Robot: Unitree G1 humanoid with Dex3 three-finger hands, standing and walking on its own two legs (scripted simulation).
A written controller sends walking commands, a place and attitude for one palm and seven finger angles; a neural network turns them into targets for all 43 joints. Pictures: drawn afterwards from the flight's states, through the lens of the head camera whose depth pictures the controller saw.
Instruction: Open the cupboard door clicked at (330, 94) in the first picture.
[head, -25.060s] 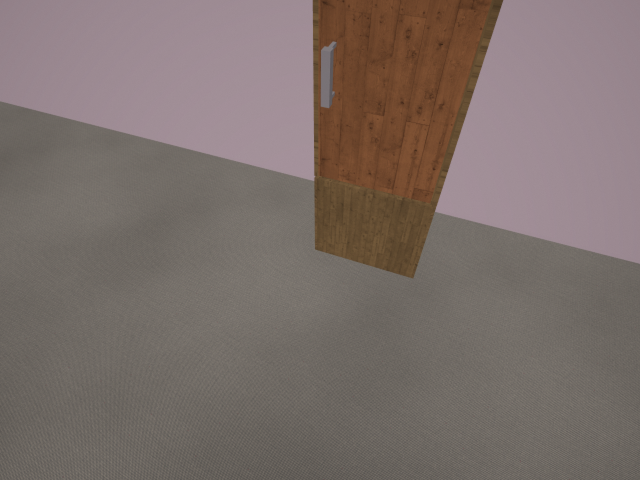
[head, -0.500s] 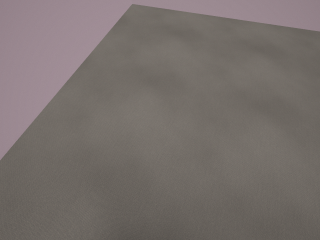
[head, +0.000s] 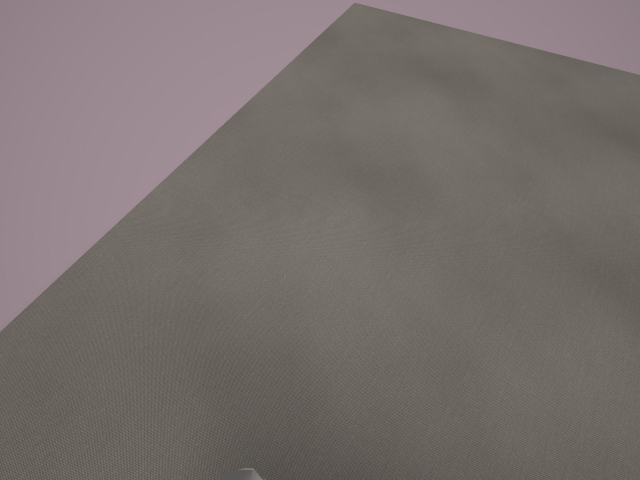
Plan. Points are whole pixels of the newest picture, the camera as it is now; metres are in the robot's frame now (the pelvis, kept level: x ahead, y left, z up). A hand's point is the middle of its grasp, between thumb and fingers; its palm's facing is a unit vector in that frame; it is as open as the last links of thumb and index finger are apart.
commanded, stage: turn to face it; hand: left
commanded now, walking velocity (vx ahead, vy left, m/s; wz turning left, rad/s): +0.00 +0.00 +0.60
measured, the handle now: out of the picture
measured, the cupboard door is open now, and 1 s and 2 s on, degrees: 46 46 46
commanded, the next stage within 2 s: none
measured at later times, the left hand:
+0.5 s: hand out of the picture +0.02 +0.16 -0.16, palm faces +0.35 -0.91 -0.23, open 7.4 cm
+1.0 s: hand out of the picture +0.02 +0.13 -0.14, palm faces +0.60 -0.76 -0.24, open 7.4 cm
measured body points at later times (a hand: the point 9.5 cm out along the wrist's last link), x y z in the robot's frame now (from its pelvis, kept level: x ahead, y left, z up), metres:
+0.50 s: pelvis +0.05 -0.04 +0.01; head +0.10 -0.02 +0.45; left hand +0.01 +0.21 -0.14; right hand +0.25 -0.26 -0.12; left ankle +0.01 +0.07 -0.72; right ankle +0.06 -0.17 -0.72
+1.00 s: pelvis +0.08 -0.08 +0.02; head +0.13 -0.05 +0.46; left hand -0.01 +0.17 -0.12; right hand +0.31 -0.24 -0.12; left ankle +0.00 +0.01 -0.68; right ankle +0.14 -0.19 -0.72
